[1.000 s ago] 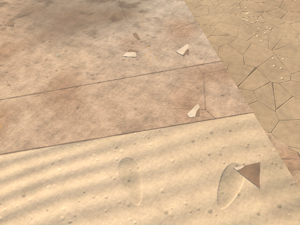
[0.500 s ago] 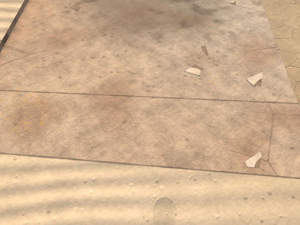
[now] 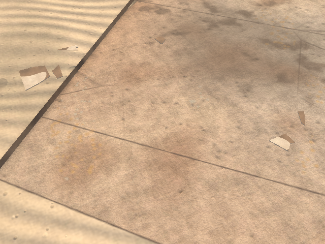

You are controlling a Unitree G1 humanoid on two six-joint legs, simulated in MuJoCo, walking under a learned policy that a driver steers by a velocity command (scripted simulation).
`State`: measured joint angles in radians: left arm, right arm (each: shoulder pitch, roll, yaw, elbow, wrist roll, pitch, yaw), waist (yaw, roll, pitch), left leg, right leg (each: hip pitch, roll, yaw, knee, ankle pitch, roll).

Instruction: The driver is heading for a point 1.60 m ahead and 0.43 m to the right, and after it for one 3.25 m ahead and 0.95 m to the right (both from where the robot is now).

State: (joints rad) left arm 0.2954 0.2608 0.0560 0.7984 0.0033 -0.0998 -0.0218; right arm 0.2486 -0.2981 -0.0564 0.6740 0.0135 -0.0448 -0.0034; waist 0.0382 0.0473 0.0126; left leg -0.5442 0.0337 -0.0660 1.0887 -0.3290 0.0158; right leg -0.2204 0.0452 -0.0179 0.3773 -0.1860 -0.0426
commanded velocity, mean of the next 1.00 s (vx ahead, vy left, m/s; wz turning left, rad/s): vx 0.50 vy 0.00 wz -0.36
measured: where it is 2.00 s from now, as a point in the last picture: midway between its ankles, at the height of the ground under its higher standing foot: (246, 141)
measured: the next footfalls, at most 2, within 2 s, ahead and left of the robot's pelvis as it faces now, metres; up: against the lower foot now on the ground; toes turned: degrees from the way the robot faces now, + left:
left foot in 0.28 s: +0.31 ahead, +0.15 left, +0.00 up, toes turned -3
right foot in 0.78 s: +0.53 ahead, -0.16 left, +0.00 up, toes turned -22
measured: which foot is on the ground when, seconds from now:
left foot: up 0.00-0.26, down 0.28-0.80, up 0.82-1.00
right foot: down 0.00-0.28, up 0.30-0.76, down 0.78-1.00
